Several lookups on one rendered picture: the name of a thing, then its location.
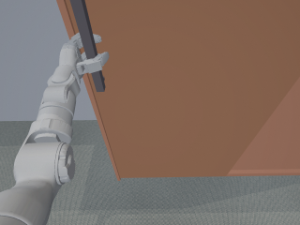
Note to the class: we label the robot left upper arm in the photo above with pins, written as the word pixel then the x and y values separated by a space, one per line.
pixel 40 171

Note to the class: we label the wardrobe door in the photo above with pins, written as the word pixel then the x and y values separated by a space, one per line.
pixel 190 83
pixel 277 144

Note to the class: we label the robot left forearm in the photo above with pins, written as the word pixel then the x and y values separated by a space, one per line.
pixel 56 110

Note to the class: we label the handle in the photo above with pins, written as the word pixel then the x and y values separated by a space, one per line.
pixel 84 26

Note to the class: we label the left robot hand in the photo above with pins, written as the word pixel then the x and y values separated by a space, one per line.
pixel 70 55

